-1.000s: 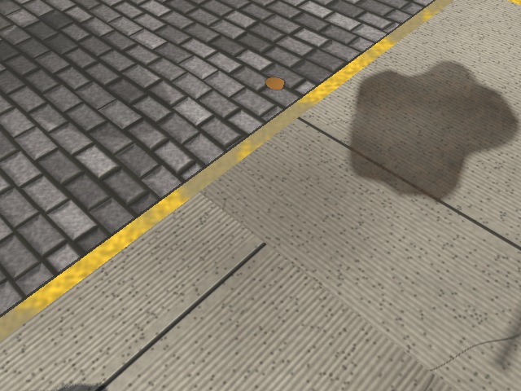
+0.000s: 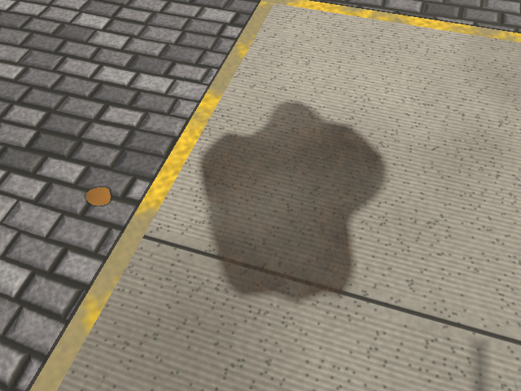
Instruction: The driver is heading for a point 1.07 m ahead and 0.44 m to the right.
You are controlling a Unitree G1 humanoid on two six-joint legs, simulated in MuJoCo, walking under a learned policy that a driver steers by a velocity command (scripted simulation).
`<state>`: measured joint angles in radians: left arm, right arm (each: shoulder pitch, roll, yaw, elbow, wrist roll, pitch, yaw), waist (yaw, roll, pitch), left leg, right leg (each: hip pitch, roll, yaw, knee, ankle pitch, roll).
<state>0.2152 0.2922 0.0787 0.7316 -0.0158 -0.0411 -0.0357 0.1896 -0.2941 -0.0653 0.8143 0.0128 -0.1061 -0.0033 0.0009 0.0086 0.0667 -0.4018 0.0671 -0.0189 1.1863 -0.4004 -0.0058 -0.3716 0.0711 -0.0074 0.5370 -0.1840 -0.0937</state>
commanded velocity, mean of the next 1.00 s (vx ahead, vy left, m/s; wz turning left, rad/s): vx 0.50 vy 0.00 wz -0.58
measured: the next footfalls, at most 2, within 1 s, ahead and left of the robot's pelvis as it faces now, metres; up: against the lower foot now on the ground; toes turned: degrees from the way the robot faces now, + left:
left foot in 0.36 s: +0.40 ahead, +0.12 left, +0.00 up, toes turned -16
right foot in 0.88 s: +0.56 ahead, -0.23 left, +0.00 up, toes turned -34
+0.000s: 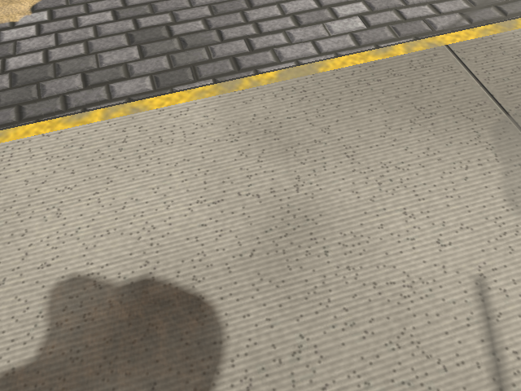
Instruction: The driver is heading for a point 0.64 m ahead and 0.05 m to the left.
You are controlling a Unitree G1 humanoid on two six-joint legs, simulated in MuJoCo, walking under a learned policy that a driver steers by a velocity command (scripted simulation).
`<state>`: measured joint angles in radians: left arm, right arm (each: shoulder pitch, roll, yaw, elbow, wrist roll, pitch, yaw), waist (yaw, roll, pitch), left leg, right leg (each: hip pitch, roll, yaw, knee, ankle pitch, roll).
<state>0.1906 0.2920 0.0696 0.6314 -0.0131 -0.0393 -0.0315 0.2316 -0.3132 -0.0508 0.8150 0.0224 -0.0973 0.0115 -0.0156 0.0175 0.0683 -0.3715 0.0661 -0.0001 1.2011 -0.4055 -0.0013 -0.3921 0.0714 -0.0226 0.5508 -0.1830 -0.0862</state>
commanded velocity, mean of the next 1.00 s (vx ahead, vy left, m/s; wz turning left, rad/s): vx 0.43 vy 0.00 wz -0.09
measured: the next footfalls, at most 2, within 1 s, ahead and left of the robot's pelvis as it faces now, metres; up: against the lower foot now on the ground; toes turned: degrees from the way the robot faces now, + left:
left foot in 0.40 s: +0.41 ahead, +0.15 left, +0.00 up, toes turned -1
right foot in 0.88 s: +0.69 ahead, -0.09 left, +0.00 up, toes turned -3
